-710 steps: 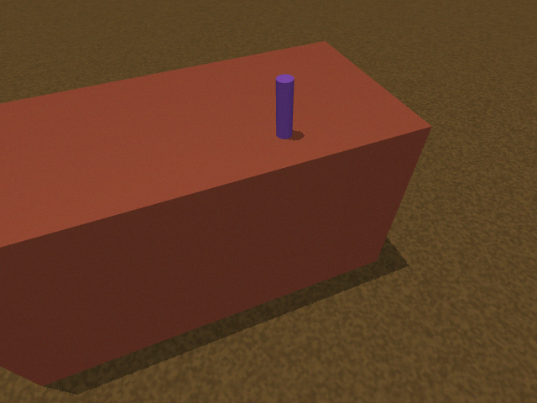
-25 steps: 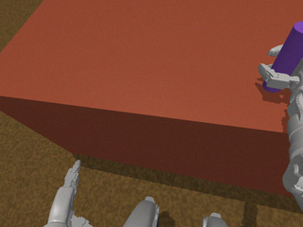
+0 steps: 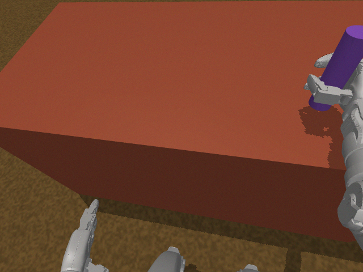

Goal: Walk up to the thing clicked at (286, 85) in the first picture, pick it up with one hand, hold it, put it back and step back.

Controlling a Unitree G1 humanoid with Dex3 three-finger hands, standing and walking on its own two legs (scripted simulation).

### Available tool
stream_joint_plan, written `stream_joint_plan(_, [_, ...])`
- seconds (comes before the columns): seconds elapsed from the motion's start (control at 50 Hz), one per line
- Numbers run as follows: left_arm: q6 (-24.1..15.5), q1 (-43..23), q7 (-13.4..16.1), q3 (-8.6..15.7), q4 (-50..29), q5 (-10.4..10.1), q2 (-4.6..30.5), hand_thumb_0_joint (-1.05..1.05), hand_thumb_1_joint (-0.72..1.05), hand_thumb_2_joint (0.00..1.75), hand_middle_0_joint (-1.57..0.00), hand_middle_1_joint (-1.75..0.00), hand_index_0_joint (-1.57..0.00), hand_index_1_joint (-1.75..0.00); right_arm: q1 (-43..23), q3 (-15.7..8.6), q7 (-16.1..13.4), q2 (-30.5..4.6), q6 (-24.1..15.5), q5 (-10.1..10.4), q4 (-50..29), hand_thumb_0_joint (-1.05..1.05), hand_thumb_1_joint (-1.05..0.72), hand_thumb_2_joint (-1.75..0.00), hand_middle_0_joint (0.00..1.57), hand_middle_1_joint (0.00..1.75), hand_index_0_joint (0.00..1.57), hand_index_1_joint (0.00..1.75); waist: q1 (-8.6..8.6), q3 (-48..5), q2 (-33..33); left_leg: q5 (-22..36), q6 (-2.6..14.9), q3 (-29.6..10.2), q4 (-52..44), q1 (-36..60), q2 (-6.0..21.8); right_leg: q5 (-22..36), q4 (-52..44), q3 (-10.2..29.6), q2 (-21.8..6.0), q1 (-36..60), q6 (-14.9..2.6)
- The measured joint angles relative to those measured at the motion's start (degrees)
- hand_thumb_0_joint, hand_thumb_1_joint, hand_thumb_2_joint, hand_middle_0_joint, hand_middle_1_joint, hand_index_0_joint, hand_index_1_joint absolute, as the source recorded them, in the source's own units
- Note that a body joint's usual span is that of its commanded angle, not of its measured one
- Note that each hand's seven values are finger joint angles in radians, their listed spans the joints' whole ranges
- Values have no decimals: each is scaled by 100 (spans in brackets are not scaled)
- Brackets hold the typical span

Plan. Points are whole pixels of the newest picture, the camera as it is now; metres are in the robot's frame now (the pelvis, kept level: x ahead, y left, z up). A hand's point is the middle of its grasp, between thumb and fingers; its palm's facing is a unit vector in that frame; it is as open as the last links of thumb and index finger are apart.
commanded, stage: settle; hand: right
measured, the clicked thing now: (337, 73) +0.52 -0.20 +0.12
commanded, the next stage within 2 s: lift in 0.32 s
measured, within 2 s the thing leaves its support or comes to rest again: neither
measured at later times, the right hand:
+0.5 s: hand (329, 68) +0.53 -0.18 +0.13, palm faces +0.08 +1.00 +0.01, open 5.9 cm
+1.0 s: hand (354, 66) +0.46 -0.18 +0.19, palm faces +0.09 +1.00 +0.00, open 5.9 cm
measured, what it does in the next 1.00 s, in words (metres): stands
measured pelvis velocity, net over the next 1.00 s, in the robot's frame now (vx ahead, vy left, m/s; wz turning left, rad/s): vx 0.02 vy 0.00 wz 0.00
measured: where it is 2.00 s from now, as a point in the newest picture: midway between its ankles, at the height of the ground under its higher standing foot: outside the picture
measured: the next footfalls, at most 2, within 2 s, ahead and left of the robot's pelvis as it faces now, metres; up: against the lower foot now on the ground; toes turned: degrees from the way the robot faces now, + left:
none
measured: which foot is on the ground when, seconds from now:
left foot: down 0.00-1.00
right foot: down 0.00-1.00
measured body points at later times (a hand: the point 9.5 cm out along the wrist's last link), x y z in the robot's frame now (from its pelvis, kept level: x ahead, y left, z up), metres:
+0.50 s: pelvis +0.01 +0.00 +0.01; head +0.11 -0.01 +0.45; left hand +0.15 +0.26 -0.02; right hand +0.52 -0.24 +0.13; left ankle +0.03 +0.15 -0.67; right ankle +0.00 -0.13 -0.67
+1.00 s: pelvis +0.02 +0.00 +0.04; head +0.05 +0.01 +0.48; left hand +0.16 +0.26 -0.01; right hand +0.45 -0.24 +0.19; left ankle +0.03 +0.15 -0.67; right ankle +0.00 -0.13 -0.67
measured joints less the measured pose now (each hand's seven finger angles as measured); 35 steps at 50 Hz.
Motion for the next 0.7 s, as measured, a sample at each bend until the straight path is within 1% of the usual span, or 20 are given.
stream_joint_plan(0.08, [-21,-26,22,-12,74,-11,7,-1,-52,5,-6,-5,-6,-5,39,-34,-41,36,30,33,-98,0,-9,-116,100,113,97,114,-2,18,10,12,5,-2,-78,108,-1,17,-89,-7,-3,114,3])
stream_joint_plan(0.12, [-55,-41,31,15,154,-20,6,-1,-52,5,-6,-5,-6,-5,-10,2,-64,36,5,43,-55,0,-9,-116,100,113,97,114,-19,29,18,17,7,0,-105,141,-1,24,-119,-6,-3,148,4])
stream_joint_plan(0.2, [-38,-79,39,16,183,-18,28,-1,-53,5,-6,-5,-6,-5,-13,5,-89,29,48,9,-138,0,-9,-116,100,114,97,114,-24,34,26,32,7,-13,-163,198,-5,39,-186,-23,-8,216,6])
stream_joint_plan(0.24, [-71,-82,36,30,260,-27,23,-1,-53,5,-6,-5,-6,-5,-61,51,-84,36,53,40,-69,0,-9,-116,100,114,97,115,-42,40,24,39,9,-8,-200,239,0,50,-225,-20,-3,254,8])
stream_joint_plan(0.3, [-37,-100,24,20,306,-28,24,-1,-53,5,-6,-5,-6,-5,-21,18,-71,50,124,8,-147,0,-9,-116,100,114,97,115,-52,26,14,57,7,-22,-261,289,0,68,-293,-38,-4,313,6])
stream_joint_plan(0.36, [-58,-102,25,32,389,-34,19,-1,-53,5,-6,-5,-6,-5,-62,60,-72,58,123,54,-89,0,-9,-115,99,114,97,115,-80,31,5,64,8,-24,-307,347,10,84,-351,-43,5,375,8])
stream_joint_plan(0.42, [-27,-119,18,9,393,-46,15,-1,-53,5,-6,-5,-5,-5,-44,48,-52,73,166,30,-155,0,-9,-115,99,114,96,115,-99,36,6,77,8,-36,-352,402,14,102,-413,-58,8,442,6])
stream_joint_plan(0.54, [-36,-117,12,79,437,-82,37,-1,-53,5,-6,-5,-6,-5,25,62,-20,114,234,79,-239,0,-9,-115,99,114,96,115,-142,29,-6,94,5,-49,-445,546,28,132,-533,-77,21,600,4])
stream_joint_plan(0.62, [-52,-60,17,160,451,-114,76,-1,-53,5,-6,-5,-6,-5,150,121,0,206,303,122,-370,0,-9,-115,99,114,96,115,-205,14,7,114,7,-58,-539,695,36,165,-652,-92,28,762,6])
stream_joint_plan(0.7, [-75,-33,17,185,567,-135,79,-1,-52,4,-6,-5,-6,-5,297,204,10,355,376,177,-608,0,-9,-115,99,114,96,115,-300,-8,25,139,11,-69,-634,846,42,200,-770,-108,33,927,9])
